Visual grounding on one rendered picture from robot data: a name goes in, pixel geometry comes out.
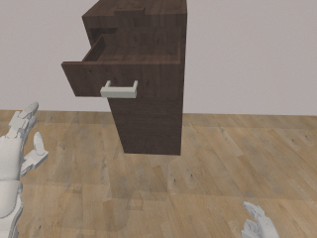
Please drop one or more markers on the handle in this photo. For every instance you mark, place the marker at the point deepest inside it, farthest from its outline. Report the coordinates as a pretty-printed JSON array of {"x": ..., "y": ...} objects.
[
  {"x": 108, "y": 91},
  {"x": 129, "y": 13}
]

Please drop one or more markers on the left robot hand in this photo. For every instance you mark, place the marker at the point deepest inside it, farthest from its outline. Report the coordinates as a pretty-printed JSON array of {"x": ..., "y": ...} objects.
[{"x": 12, "y": 145}]

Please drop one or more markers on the robot left forearm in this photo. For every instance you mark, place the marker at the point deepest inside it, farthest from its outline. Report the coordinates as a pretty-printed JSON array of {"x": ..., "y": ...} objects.
[{"x": 11, "y": 207}]

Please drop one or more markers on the drawer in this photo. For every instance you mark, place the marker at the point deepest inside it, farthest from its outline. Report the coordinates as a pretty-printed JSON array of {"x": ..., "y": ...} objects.
[{"x": 151, "y": 59}]

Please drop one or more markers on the cabinet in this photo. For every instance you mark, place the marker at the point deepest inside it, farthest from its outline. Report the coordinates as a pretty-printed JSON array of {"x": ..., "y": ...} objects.
[{"x": 145, "y": 125}]

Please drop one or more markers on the right robot hand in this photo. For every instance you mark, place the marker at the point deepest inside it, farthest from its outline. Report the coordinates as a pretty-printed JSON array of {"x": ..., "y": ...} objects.
[{"x": 264, "y": 228}]

